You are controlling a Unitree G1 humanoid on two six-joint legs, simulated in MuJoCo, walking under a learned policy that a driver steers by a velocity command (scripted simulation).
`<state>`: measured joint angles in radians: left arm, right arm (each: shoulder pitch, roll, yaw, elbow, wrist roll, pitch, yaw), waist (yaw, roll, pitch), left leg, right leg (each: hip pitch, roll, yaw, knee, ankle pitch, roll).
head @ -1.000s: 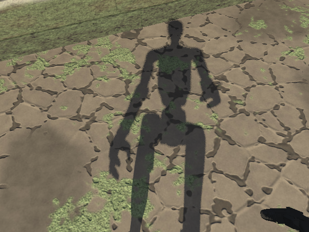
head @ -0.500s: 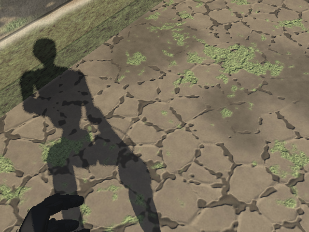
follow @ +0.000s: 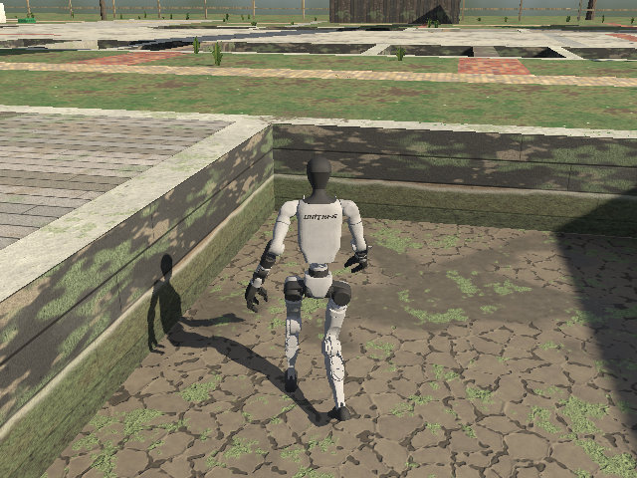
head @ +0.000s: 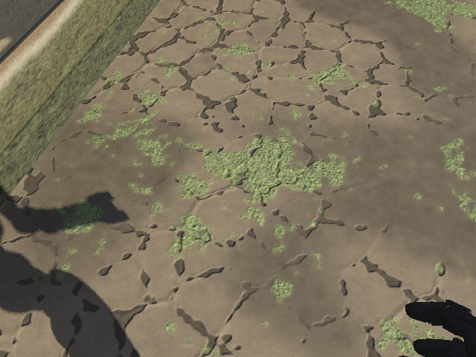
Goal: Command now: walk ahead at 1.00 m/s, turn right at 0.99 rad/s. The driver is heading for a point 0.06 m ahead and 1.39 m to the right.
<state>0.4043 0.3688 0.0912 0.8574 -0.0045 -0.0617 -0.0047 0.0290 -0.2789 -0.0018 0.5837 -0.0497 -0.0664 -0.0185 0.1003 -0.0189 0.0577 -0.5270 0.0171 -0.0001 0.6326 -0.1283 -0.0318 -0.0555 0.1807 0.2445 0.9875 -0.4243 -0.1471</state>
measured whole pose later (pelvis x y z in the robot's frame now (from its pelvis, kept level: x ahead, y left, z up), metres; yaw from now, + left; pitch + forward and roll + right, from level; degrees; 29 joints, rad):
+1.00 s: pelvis +0.87 -0.29 +0.02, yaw -58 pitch +1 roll +3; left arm 0.14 0.38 0.06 0.69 0.04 -0.01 -0.05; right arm 0.37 -0.32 -0.06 0.77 -0.04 -0.07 0.00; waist -0.03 -0.05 0.02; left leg -0.15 0.02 0.16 0.45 -0.32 -0.03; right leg -0.62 -0.01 0.01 1.31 -0.26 -0.12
